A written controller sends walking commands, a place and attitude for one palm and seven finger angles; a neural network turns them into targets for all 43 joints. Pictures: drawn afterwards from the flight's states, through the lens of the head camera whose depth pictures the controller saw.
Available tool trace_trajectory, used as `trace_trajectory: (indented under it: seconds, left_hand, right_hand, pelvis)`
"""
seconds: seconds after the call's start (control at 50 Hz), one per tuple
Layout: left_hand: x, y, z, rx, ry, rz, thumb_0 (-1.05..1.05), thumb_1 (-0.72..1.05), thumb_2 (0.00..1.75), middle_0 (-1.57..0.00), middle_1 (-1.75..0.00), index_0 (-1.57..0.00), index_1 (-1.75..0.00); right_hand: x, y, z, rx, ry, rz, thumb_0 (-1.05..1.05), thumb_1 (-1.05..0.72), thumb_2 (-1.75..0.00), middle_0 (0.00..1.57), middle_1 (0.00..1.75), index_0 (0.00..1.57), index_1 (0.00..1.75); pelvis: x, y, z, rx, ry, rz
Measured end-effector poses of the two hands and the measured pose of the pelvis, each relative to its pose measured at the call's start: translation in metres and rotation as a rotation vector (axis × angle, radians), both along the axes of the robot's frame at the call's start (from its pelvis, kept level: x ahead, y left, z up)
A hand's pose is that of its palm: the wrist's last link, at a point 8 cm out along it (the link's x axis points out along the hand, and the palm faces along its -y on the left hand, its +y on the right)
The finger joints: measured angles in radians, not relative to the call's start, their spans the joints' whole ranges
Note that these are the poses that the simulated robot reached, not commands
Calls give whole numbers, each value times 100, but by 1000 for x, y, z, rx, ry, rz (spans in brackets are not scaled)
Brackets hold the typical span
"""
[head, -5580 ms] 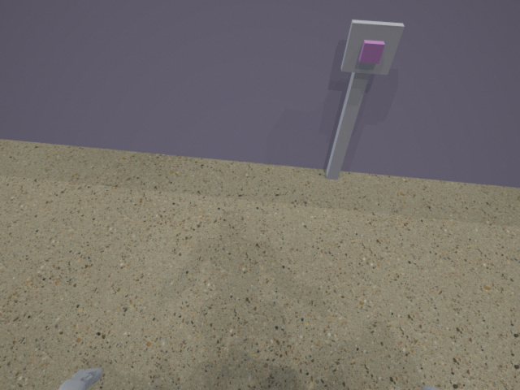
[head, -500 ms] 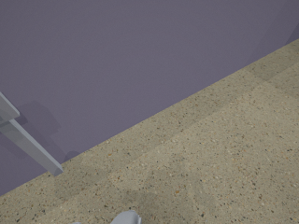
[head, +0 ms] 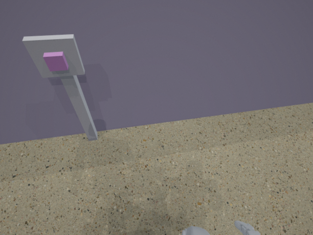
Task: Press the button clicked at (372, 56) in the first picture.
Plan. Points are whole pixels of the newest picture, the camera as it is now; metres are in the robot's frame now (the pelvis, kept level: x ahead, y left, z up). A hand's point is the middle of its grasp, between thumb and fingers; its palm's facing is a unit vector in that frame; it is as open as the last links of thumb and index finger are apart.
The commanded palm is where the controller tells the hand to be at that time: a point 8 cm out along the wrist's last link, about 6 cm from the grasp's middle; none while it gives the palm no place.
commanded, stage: turn to face it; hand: left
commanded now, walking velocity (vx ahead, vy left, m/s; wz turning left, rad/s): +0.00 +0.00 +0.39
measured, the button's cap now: (56, 61) +0.71 +0.48 -0.04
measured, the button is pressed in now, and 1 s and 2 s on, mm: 0 0 0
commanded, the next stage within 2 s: take the last steps up to it in 0.32 s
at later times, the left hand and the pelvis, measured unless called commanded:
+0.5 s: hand out of the picture +0.02 +0.15 -0.14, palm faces +0.22 -0.94 -0.26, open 7.4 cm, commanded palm none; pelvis +0.00 -0.04 +0.01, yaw +12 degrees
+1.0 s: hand out of the picture +0.02 +0.24 -0.17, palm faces +0.31 -0.93 -0.19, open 7.4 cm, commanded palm none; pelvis +0.06 +0.05 +0.01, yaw +15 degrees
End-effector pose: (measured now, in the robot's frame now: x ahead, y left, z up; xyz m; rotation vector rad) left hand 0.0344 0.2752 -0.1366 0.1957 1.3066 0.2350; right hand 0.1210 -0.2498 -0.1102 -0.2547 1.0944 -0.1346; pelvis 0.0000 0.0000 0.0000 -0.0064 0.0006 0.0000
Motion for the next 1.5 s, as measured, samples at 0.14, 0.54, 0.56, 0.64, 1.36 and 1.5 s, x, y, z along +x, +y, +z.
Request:
trace_trajectory:
  seconds: [0.14,0.54,0.56,0.64,1.36,1.5]
  left_hand:
    - [27,-15,16,15,-114,4,0,91,90,-20,-30,-20,-30]
    - [-47,-76,21,-13,-87,167,0,90,89,-20,-30,-20,-30]
    - [-56,-75,19,-20,-73,185,0,90,89,-20,-30,-20,-30]
    - [-99,-65,10,-46,3,260,0,90,89,-20,-30,-20,-30]
    - [169,12,8,-25,-180,222,-1,93,89,-20,-30,-20,-30]
    - [147,25,8,-49,-34,265,-1,94,90,-20,-30,-20,-30]
  right_hand:
    - [-12,0,-12,43,45,15,1,-90,-90,21,30,20,30]
    - [-43,-29,-29,58,245,105,1,-91,-90,20,30,20,30]
    - [-40,-25,-28,53,246,120,1,-91,-90,20,30,20,30]
    - [-17,-2,-19,36,216,185,1,-91,-90,20,30,20,30]
    - [80,73,-41,73,393,91,1,-91,-90,20,30,20,30]
    - [207,106,-25,75,168,175,1,-92,-90,20,30,19,30]
  pelvis:
    - [-1,-11,2,5,-2,57]
    - [-5,-40,8,38,-15,217]
    - [-5,-37,8,36,-14,224]
    - [-4,-22,8,27,-6,249]
    - [193,47,-2,8,-28,284]
    - [232,69,8,0,-16,285]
